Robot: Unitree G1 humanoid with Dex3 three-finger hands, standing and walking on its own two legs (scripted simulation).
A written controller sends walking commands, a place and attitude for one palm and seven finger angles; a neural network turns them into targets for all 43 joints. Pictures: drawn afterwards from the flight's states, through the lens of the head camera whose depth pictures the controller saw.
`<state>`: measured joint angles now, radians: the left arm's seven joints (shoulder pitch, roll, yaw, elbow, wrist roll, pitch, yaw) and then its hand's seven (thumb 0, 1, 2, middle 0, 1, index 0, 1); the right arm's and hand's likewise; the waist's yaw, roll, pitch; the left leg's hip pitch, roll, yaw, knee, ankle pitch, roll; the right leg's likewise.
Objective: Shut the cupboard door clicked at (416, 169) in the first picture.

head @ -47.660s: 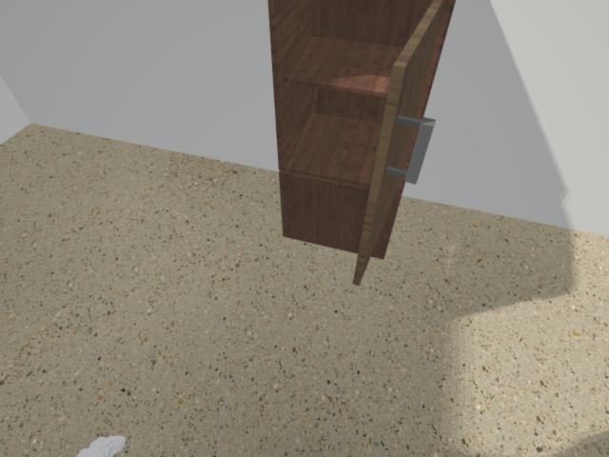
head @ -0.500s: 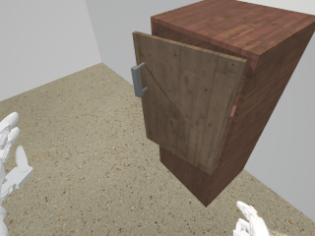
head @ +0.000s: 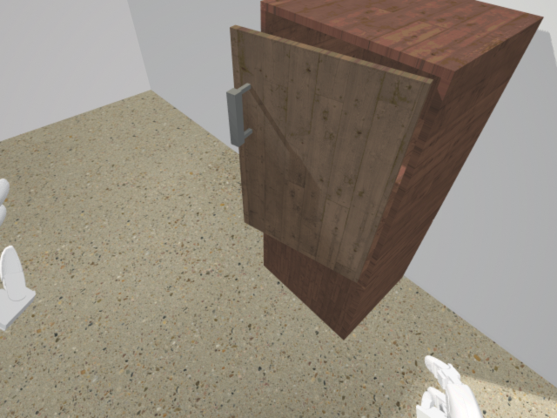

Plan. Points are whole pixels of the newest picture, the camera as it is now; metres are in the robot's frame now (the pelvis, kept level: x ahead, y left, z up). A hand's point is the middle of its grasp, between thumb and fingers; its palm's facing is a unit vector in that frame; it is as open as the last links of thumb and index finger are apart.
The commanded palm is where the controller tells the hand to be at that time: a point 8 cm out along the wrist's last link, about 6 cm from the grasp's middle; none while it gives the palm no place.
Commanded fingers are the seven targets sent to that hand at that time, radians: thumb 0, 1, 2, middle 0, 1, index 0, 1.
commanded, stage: step back with the hand held close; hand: left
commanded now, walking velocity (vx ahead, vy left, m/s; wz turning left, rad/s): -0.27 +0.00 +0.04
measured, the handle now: (241, 114) +0.72 +0.13 +0.07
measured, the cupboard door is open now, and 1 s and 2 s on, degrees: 13 13 13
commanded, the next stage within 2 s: stop stepping back and stand still in 0.82 s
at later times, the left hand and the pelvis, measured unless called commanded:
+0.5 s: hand out of the picture +0.14 +0.27 +0.18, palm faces +0.47 -0.75 -0.46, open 7.4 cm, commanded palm +0.06 +0.31 +0.19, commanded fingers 0.00 0.90 0.90 -0.20 -0.30 -0.20 -0.30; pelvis -0.06 +0.00 -0.01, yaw +5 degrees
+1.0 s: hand out of the picture +0.02 +0.21 +0.19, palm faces +0.28 -0.82 -0.50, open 7.4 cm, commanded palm -0.02 +0.27 +0.19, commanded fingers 0.00 0.90 0.90 -0.20 -0.30 -0.20 -0.30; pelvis -0.18 -0.03 -0.01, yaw -3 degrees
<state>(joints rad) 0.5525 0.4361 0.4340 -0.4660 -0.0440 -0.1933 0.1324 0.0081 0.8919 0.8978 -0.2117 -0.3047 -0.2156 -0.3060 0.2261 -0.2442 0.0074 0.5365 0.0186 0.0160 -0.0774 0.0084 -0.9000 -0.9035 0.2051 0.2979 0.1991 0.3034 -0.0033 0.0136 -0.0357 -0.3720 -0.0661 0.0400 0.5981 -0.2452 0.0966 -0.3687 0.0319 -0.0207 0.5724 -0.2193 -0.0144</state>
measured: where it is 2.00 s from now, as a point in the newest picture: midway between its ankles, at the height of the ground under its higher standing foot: outside the picture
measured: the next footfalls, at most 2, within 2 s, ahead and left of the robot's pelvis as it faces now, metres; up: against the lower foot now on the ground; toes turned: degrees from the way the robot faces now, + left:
right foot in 0.90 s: -0.26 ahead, -0.14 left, +0.00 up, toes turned -3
left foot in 1.08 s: -0.05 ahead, +0.07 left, +0.00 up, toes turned -2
